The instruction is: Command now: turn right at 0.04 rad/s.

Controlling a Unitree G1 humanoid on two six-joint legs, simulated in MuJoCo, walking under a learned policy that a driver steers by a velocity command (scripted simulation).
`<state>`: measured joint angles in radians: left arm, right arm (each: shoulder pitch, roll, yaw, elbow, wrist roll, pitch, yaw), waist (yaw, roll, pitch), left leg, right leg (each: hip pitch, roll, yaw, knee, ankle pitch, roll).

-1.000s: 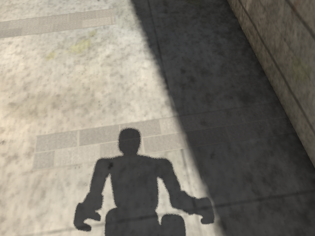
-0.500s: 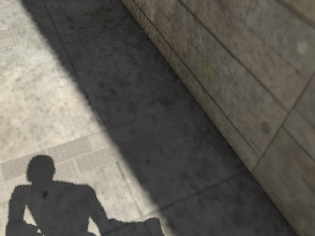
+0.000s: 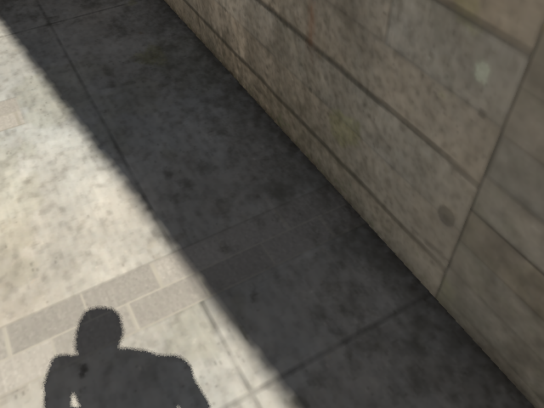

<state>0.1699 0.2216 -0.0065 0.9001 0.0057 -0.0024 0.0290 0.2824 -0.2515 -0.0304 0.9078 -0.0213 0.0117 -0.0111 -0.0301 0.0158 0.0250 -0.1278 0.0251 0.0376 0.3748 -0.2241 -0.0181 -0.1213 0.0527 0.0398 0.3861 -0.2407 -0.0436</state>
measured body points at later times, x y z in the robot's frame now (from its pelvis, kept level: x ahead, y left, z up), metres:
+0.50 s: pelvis -0.01 +0.01 +0.00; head +0.00 +0.00 +0.45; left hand +0.02 +0.25 -0.15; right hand +0.00 -0.23 -0.16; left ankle -0.01 +0.13 -0.74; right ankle -0.02 -0.09 -0.74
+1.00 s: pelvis -0.01 +0.02 +0.00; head +0.00 +0.02 +0.45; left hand -0.02 +0.24 -0.16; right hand -0.03 -0.20 -0.16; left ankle -0.01 +0.13 -0.74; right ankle -0.02 -0.10 -0.74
